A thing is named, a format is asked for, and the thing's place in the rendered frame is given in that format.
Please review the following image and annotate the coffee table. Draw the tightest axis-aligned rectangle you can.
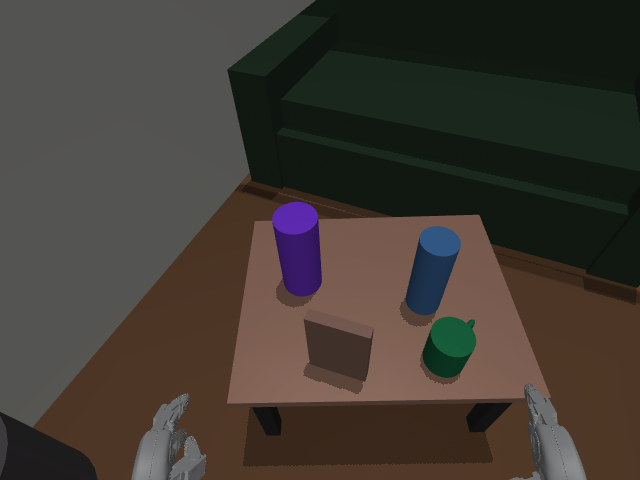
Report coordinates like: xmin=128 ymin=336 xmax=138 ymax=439
xmin=227 ymin=215 xmax=551 ymax=436

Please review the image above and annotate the sofa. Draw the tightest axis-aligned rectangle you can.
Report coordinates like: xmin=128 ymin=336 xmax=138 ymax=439
xmin=227 ymin=0 xmax=640 ymax=288

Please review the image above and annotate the left robot hand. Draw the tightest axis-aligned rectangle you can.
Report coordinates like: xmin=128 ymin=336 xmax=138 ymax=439
xmin=131 ymin=394 xmax=206 ymax=480

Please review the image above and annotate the right robot hand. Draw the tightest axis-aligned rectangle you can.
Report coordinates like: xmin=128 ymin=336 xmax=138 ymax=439
xmin=509 ymin=384 xmax=587 ymax=480

